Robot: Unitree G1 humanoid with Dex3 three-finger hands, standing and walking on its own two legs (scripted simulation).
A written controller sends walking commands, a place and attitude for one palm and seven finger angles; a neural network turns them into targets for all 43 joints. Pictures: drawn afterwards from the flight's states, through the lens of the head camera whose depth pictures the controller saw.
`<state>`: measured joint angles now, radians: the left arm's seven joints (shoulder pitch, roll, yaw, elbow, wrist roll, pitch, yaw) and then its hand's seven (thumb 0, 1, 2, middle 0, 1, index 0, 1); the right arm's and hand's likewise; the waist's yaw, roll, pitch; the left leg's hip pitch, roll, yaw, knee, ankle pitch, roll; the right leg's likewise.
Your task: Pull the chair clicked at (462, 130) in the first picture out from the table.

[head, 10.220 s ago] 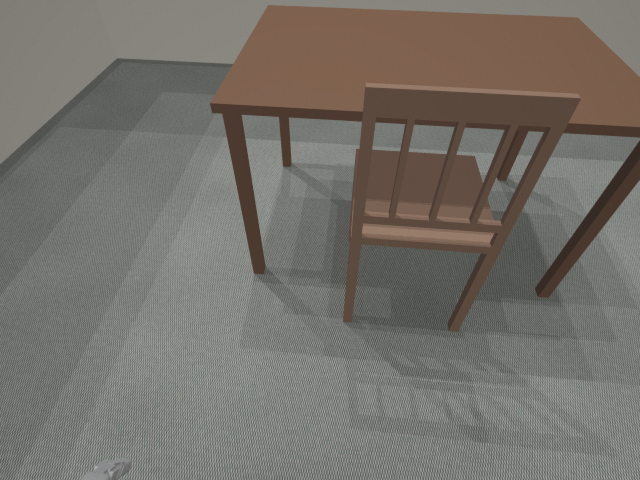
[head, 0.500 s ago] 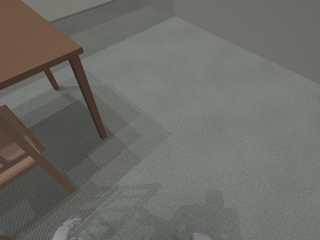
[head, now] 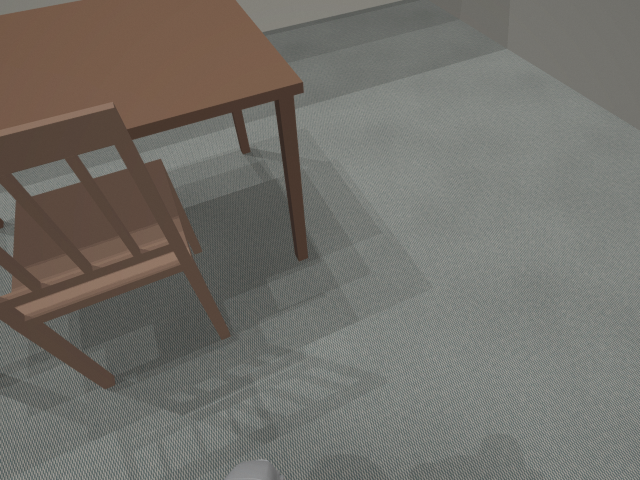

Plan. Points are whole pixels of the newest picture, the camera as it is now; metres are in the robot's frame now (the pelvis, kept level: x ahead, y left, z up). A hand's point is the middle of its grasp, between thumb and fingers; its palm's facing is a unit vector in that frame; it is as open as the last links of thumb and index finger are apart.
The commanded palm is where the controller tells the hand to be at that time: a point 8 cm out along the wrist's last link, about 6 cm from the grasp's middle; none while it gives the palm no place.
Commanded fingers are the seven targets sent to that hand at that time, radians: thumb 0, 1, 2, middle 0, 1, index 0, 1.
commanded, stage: turn to face it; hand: left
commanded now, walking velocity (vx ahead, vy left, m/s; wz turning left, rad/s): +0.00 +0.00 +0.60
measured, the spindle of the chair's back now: (50, 228) +0.53 +0.56 -0.09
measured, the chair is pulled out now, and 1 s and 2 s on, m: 0.00 0.00 0.00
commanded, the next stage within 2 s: take the last steps up to it in 0.70 s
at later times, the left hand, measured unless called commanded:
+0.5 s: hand out of the picture +0.06 +0.26 -0.15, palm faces +0.27 -0.92 -0.27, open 7.4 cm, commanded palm none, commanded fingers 0.00 0.90 0.90 -0.20 -0.30 -0.20 -0.30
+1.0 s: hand out of the picture -0.08 +0.18 -0.16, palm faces +0.51 -0.83 -0.23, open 7.4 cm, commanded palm none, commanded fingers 0.00 0.90 0.90 -0.20 -0.30 -0.20 -0.30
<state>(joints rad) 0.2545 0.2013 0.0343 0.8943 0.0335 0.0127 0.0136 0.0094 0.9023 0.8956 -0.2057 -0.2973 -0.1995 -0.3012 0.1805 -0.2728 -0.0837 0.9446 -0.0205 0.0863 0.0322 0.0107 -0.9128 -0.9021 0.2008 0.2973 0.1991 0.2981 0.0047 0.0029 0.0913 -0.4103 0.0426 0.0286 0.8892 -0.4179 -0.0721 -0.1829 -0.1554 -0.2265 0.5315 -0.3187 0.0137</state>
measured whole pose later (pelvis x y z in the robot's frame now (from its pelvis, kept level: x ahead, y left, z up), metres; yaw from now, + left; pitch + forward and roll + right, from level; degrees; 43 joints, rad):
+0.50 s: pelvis +0.01 +0.03 +0.00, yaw +16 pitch +0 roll +0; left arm 0.15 0.24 0.05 0.88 0.02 0.05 0.01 0.01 0.91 0.90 -0.20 -0.30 -0.19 -0.30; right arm 0.21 -0.20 -0.04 0.91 -0.03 0.04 0.01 0.01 -0.91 -0.90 0.21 0.30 0.21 0.30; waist -0.02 0.02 0.06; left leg -0.27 -0.07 -0.11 0.48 -0.21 0.03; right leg -0.41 -0.05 -0.01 0.85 -0.42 0.09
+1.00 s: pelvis +0.00 +0.01 +0.00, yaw +27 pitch +0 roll +1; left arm 0.34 0.18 0.04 1.00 0.04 -0.02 0.00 0.01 0.90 0.90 -0.21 -0.30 -0.20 -0.30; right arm 0.22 -0.23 -0.06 1.01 -0.03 0.05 0.02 0.01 -0.91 -0.90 0.20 0.30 0.20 0.30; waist 0.05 0.00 0.03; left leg -0.31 0.03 0.03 0.74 -0.43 -0.02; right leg -0.18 -0.10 -0.17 0.46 -0.26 0.00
